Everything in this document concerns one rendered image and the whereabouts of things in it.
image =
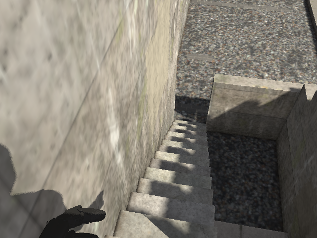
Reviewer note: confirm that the robot left hand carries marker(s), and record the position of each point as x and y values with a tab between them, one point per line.
71	218

